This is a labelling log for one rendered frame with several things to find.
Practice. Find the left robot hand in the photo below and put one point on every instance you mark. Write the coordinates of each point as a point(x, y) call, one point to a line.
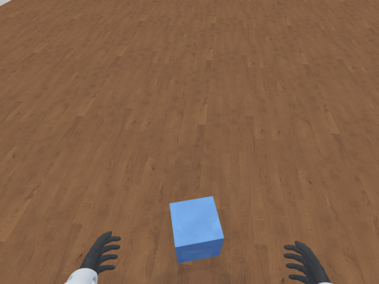
point(94, 257)

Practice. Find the right robot hand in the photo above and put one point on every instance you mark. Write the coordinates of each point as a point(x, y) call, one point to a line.
point(311, 267)

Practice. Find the carton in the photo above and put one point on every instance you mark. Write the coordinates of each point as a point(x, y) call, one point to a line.
point(196, 228)

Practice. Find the left robot forearm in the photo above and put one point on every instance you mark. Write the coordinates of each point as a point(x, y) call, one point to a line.
point(83, 276)

